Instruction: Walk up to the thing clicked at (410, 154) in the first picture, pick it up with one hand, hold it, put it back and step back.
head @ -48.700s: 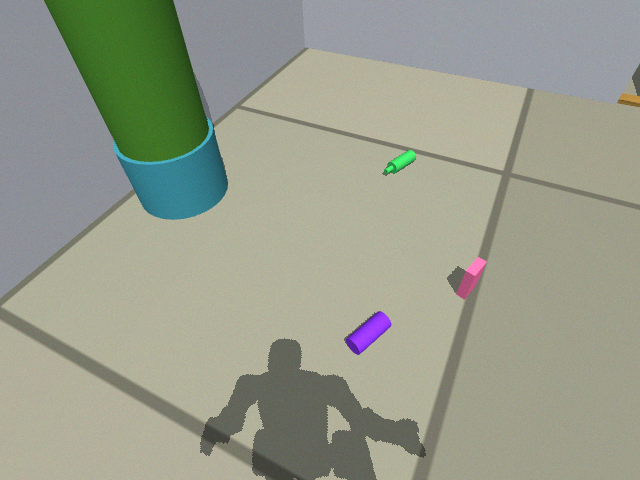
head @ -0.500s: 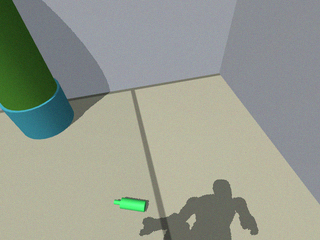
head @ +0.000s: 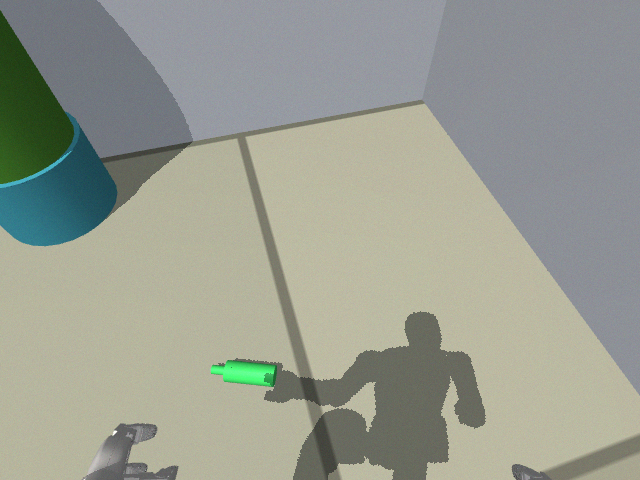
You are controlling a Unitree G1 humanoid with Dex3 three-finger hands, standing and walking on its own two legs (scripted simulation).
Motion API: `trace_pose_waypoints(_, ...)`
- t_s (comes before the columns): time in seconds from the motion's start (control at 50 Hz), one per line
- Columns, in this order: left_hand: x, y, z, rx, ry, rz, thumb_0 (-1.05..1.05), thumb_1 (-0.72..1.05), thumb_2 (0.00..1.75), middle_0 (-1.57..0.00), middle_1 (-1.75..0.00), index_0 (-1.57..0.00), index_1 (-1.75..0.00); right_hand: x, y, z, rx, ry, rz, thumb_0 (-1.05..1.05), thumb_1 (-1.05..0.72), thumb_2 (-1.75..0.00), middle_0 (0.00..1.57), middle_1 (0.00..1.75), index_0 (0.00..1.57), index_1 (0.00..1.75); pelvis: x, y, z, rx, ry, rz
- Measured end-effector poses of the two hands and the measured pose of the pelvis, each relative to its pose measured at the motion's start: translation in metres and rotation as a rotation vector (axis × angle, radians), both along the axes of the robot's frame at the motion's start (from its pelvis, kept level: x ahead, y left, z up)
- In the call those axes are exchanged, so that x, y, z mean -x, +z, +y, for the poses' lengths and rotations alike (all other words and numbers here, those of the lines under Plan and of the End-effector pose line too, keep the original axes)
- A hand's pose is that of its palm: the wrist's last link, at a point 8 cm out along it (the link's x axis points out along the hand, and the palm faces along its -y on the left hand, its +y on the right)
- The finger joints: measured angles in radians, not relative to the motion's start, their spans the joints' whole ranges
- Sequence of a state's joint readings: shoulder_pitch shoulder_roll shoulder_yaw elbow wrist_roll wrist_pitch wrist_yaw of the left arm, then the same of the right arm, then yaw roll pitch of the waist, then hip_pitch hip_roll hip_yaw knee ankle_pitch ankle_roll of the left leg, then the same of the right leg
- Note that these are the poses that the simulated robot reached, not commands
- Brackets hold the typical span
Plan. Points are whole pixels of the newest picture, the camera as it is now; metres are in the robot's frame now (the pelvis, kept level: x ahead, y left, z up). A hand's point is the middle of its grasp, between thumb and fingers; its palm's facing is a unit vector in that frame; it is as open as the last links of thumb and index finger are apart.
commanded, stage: rise first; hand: left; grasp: from above
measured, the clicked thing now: (243, 372) +0.47 +0.26 -0.73
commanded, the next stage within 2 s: none
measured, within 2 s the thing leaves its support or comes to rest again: neither
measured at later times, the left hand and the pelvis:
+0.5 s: hand out of the picture +0.12 +0.27 -0.21, palm faces -0.14 -0.89 -0.43, open 14.0 cm; pelvis -0.01 +0.00 -0.07, yaw +0 degrees
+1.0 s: hand (187, 432) +0.26 +0.30 -0.40, palm faces -0.48 -0.47 -0.74, open 14.1 cm; pelvis -0.07 -0.01 -0.27, yaw -3 degrees
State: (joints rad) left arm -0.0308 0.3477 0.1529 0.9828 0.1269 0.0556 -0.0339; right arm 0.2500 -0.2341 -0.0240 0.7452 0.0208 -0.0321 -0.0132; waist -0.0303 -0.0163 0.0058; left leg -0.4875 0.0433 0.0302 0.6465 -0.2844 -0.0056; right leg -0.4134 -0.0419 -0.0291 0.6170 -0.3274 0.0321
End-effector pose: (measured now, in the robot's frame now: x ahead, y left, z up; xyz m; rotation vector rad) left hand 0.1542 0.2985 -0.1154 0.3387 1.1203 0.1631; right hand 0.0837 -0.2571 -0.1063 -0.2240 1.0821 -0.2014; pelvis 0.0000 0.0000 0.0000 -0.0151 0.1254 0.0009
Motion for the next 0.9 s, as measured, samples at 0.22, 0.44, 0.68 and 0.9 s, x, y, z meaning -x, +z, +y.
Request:
trace_pose_waypoints(0.22,0.02,-0.029,0.006,-0.049,-0.026,0.021,0.0,-0.35,1.02,-0.07,-1.04,-0.06,-1.04,-0.022,-0.021,-0.004,0.028,0.039,-0.113,0.01,-0.86,-0.89,0.21,0.3,0.2,0.3,0.006,-0.035,0.001,0.011,-0.001,0.087)
trace_pose_waypoints(0.44,0.035,-0.048,0.007,-0.079,-0.075,0.026,-0.01,-0.5,1.03,-0.08,-1.03,-0.06,-1.05,-0.061,-0.037,0.004,0.044,0.1,-0.247,0.01,-0.86,-0.89,0.21,0.3,0.2,0.3,0.012,-0.063,-0.002,0.024,0.006,0.149)
trace_pose_waypoints(0.68,-0.003,-0.111,0.019,-0.203,-0.298,-0.011,-0.01,-0.51,0.99,-0.11,-1.0,-0.09,-1.01,-0.068,-0.1,0.002,0.06,0.167,-0.276,0.01,-0.86,-0.89,0.21,0.3,0.2,0.3,0.026,-0.127,-0.003,0.028,0.001,0.292)
trace_pose_waypoints(0.9,-0.08,-0.201,0.02,-0.39,-0.611,-0.154,-0.01,-0.54,1.01,-0.12,-1.03,-0.1,-1.04,-0.03,-0.225,-0.016,0.054,0.146,-0.103,0.01,-0.88,-0.9,0.21,0.3,0.2,0.3,0.055,-0.229,-0.004,0.035,-0.021,0.428)
